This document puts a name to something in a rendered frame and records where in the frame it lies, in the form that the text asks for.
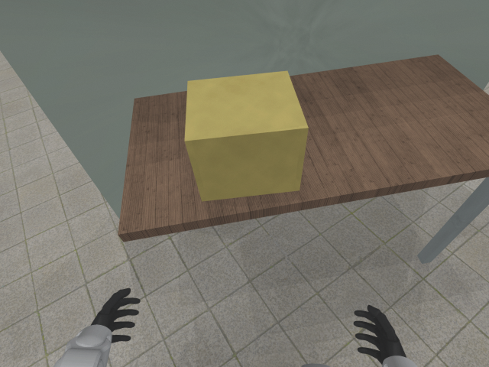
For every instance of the table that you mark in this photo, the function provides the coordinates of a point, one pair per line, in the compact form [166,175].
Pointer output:
[374,130]

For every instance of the robot right hand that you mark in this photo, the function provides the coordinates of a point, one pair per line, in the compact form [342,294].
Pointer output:
[386,341]

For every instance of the carton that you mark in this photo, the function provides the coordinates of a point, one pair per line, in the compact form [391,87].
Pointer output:
[245,135]

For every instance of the left robot forearm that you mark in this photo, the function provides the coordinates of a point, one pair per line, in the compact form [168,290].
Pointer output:
[90,348]

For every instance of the robot left hand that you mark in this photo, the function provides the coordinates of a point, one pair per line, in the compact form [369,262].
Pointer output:
[109,313]

